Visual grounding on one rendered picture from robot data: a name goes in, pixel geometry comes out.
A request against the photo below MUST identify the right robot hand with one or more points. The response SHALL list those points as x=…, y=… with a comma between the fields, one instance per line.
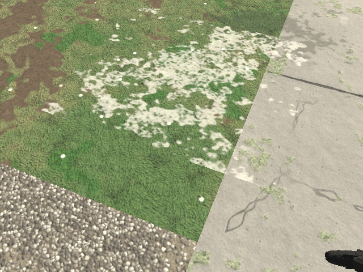
x=346, y=258

